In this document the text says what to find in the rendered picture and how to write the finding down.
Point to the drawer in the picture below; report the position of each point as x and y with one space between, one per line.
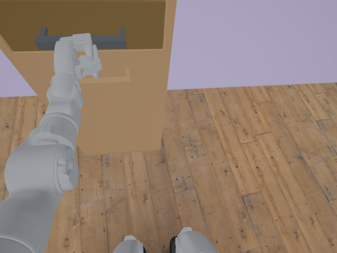
22 20

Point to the robot left upper arm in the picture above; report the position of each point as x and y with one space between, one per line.
37 176

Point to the robot right shin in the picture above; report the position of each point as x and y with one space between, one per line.
184 230

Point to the robot left forearm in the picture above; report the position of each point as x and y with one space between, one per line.
61 121

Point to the cabinet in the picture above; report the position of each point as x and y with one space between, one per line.
114 119

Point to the robot right thigh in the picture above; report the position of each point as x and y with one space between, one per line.
193 242

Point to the handle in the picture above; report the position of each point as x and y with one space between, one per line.
44 42
105 82

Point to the robot left hand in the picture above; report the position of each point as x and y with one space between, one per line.
66 59

